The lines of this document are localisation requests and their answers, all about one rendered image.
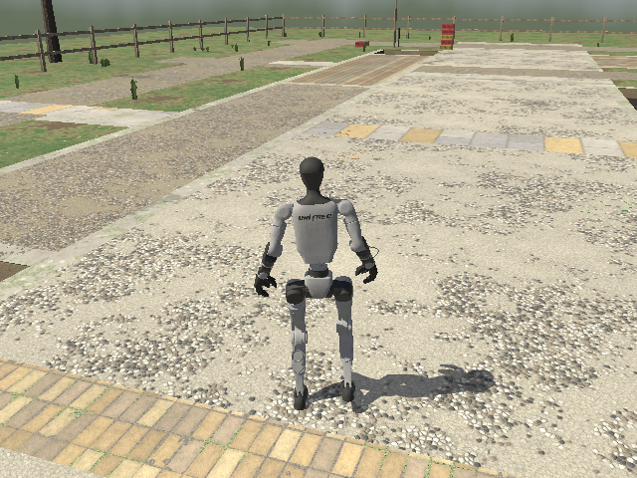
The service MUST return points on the right robot hand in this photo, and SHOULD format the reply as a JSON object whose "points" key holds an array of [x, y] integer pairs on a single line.
{"points": [[372, 271]]}

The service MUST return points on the right robot forearm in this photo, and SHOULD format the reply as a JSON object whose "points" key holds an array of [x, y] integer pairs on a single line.
{"points": [[365, 256]]}

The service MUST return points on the left robot forearm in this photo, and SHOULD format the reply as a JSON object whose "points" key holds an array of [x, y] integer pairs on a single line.
{"points": [[266, 264]]}

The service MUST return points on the left robot hand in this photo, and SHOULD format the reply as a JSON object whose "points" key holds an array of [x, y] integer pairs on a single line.
{"points": [[266, 282]]}

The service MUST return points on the robot left upper arm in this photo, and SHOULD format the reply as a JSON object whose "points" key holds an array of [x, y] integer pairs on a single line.
{"points": [[283, 212]]}

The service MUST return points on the robot right upper arm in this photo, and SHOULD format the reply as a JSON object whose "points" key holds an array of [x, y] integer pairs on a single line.
{"points": [[345, 208]]}

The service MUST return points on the right robot foot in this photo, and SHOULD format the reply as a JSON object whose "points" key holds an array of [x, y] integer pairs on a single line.
{"points": [[347, 393]]}

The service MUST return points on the robot left shin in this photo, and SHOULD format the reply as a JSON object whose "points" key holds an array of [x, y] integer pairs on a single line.
{"points": [[298, 364]]}

